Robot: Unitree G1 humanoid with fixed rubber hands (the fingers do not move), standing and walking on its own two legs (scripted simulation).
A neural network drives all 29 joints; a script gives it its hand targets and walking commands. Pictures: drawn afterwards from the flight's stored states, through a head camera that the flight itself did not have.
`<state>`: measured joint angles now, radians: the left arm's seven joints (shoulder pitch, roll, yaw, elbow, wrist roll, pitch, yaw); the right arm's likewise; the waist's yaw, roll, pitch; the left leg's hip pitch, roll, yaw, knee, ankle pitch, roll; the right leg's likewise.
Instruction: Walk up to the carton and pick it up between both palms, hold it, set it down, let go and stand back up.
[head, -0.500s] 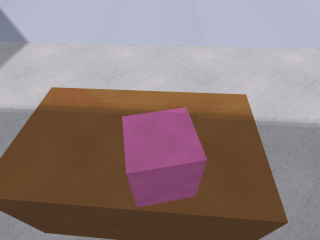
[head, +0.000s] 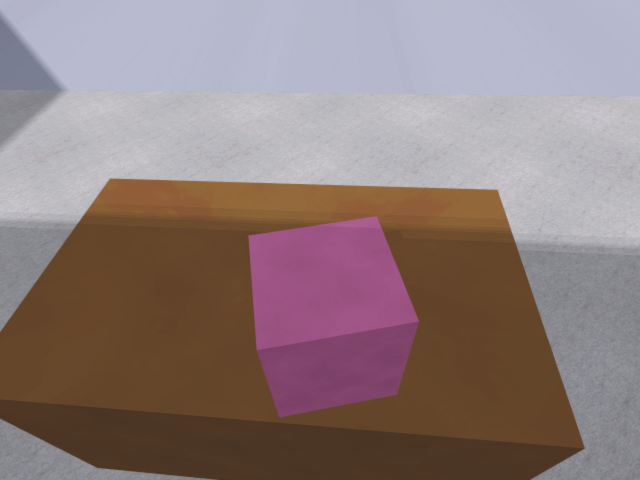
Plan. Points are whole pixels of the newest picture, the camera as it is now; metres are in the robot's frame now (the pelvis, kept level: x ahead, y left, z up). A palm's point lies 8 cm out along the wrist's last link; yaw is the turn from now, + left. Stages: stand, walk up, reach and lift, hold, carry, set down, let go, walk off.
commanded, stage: stand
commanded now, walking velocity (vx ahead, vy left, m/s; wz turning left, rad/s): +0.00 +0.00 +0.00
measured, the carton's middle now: (326, 319) +0.39 +0.02 -0.09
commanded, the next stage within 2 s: walk up in 1.50 s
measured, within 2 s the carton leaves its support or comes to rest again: neither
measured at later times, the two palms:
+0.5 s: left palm out of the picture +0.07 +0.28 -0.12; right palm out of the picture +0.06 -0.29 -0.13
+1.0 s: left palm out of the picture +0.07 +0.28 -0.12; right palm out of the picture +0.06 -0.29 -0.13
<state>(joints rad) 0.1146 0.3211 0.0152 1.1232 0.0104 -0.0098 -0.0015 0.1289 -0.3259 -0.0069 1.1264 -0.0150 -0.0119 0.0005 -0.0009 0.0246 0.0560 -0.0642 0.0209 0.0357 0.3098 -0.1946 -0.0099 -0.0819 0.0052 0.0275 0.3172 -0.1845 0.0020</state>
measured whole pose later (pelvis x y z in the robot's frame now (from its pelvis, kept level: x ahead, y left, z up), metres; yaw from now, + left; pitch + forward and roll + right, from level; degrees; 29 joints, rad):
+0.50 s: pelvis +0.00 +0.00 +0.00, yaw +0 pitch -3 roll +0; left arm 0.11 0.31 0.02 1.12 0.01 -0.01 0.01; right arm 0.12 -0.32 -0.01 1.13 -0.01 -0.01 0.00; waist -0.01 0.02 0.05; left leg -0.07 0.03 0.03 0.32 -0.20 -0.02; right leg -0.09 0.01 0.02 0.32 -0.19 0.00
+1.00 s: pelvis +0.00 -0.01 +0.00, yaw +1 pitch -3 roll +0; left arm 0.10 0.31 0.02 1.12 0.01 -0.02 0.00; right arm 0.12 -0.32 0.00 1.13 -0.01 -0.01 0.00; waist -0.01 0.02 0.06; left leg -0.08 0.03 0.02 0.32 -0.20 -0.02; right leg -0.09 0.02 0.01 0.32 -0.18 -0.01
